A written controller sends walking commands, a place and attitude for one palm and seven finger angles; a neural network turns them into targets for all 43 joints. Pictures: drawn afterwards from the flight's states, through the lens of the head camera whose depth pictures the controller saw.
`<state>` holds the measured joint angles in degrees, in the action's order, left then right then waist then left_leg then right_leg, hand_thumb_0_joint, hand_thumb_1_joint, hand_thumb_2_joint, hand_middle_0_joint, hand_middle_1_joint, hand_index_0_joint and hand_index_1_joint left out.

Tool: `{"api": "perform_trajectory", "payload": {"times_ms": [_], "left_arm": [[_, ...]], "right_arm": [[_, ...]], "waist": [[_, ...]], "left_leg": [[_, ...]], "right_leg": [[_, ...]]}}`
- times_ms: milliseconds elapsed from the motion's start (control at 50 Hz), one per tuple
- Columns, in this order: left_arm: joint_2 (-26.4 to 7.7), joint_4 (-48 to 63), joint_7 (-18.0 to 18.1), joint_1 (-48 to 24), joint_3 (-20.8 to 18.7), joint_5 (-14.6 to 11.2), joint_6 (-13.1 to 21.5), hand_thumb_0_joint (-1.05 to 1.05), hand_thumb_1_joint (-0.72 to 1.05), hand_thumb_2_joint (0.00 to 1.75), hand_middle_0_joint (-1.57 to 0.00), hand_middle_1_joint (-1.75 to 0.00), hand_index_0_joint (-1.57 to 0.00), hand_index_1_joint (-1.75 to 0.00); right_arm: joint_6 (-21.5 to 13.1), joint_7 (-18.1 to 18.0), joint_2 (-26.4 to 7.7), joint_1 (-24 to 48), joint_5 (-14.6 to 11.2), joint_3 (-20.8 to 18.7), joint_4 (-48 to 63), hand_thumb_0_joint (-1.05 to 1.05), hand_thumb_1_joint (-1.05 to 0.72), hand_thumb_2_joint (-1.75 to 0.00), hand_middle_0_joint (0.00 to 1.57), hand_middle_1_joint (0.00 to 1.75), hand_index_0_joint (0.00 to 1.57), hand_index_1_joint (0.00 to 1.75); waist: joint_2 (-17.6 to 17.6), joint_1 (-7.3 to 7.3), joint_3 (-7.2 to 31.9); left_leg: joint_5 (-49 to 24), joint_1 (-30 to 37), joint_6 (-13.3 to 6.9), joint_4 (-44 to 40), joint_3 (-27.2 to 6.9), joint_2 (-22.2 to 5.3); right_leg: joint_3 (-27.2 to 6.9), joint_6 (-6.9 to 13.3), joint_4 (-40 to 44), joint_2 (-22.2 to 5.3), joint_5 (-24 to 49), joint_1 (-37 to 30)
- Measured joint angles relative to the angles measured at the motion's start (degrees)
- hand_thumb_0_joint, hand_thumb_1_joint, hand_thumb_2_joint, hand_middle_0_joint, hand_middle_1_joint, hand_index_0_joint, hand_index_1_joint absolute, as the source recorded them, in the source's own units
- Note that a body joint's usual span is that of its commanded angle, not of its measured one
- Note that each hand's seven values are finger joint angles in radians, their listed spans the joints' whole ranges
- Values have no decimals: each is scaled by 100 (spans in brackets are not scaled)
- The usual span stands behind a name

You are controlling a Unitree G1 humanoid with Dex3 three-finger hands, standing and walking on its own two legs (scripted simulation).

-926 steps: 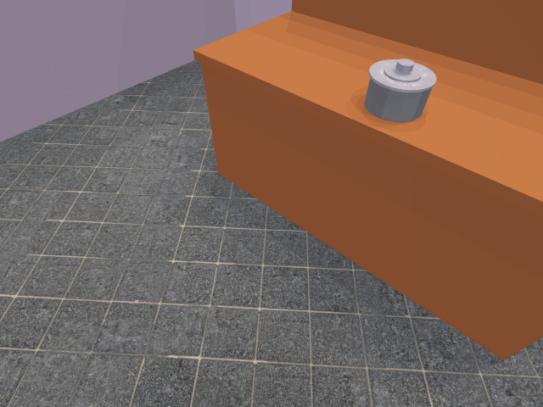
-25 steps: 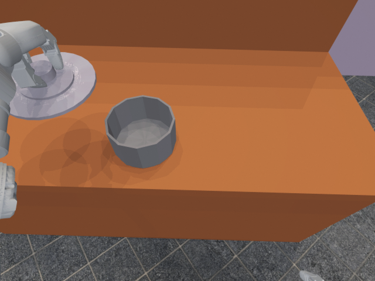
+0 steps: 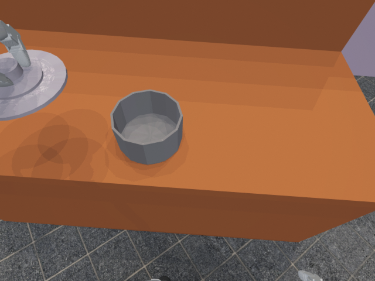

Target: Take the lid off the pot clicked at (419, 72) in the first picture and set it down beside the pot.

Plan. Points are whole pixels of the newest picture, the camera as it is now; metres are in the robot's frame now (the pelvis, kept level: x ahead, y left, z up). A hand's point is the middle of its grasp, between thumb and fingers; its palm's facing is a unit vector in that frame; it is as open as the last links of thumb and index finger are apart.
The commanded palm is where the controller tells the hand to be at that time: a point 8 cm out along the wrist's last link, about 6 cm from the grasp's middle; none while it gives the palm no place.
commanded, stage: move the lid sideways beside the pot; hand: left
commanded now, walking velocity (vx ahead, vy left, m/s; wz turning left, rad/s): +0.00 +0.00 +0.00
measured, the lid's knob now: (6, 70) +0.46 +0.36 +0.17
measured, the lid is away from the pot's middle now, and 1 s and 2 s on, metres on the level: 0.24 0.23 0.24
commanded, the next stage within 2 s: lower the lid onto the table in 0.10 s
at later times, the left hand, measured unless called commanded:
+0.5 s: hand (10, 70) +0.45 +0.34 +0.18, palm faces -0.36 -0.14 -0.92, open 7.7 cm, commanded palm +0.47 +0.34 +0.26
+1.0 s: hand (18, 88) +0.44 +0.35 +0.14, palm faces -0.42 -0.16 -0.89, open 7.7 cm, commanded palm +0.48 +0.35 +0.22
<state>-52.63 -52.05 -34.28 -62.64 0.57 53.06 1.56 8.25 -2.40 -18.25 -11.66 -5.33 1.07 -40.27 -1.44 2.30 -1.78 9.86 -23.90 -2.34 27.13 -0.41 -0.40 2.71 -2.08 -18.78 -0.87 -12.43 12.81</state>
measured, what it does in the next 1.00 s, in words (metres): stands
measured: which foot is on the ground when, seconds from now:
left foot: down 0.00-1.00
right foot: down 0.00-1.00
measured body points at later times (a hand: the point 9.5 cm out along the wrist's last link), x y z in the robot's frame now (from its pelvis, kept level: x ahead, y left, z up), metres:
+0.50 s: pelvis +0.00 +0.01 +0.00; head +0.07 +0.02 +0.44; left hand +0.46 +0.35 +0.23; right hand +0.05 -0.28 -0.12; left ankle +0.04 +0.09 -0.74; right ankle -0.04 -0.15 -0.74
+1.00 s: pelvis +0.00 +0.01 +0.00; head +0.07 +0.02 +0.44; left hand +0.46 +0.35 +0.20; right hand +0.07 -0.28 -0.12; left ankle +0.04 +0.09 -0.74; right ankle -0.04 -0.15 -0.74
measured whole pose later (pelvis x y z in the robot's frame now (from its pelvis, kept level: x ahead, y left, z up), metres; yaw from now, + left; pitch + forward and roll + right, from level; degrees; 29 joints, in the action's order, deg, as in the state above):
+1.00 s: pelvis +0.00 +0.01 +0.00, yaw -1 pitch +9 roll -3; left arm -51.8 -57.5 -32.4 -60.5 0.4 52.9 7.1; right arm 7.9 -2.8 -17.6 -13.3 -5.1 1.0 -40.8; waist -0.6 3.9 -0.6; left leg 10.9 -27.6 -2.8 29.8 0.2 -0.8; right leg 1.9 -2.4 -20.9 -0.6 -12.9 16.6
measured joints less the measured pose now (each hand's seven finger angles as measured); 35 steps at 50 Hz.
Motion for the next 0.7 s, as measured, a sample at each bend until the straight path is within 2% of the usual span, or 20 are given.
{"api": "perform_trajectory", "payload": {"times_ms": [140, 260, 420, 700], "left_arm": [[11, 9, 6, -78, 185, 7, 69, 0, 22, 78, -68, -94, -65, -95], [60, -148, -8, -209, 220, -17, 129, 0, 22, 78, -68, -94, -65, -95], [26, -487, 76, -254, 114, 97, 200, -1, 22, 78, -68, -94, -65, -96], [-38, -362, 169, 109, -197, 118, 404, 0, 22, 78, -68, -94, -64, -95]], "right_arm": [[-35, -46, -4, -151, 5, -11, -89, 1, -90, -90, 21, 30, 20, 30], [-57, -52, 18, -193, -2, 10, -130, 1, -90, -90, 21, 30, 20, 30], [-64, -16, 17, -285, 2, 14, -65, 1, -90, -90, 21, 30, 20, 30], [-10, 20, 6, -430, 41, -56, -35, 1, -90, -90, 21, 30, 20, 30]], "waist": [[-2, -11, -16], [14, 62, -17], [29, 200, 17], [48, 233, 79]], "left_leg": [[-19, -20, -24, 7, -10, 17], [-29, -34, -42, 17, 16, 18], [-3, -112, -56, 72, 86, -3], [81, -228, -62, 172, 110, -17]], "right_leg": [[12, 0, 28, -12, 32, -3], [-14, -10, 15, -18, 50, 22], [-89, -15, -58, -11, 40, 136], [-118, -18, -132, -3, -20, 250]]}}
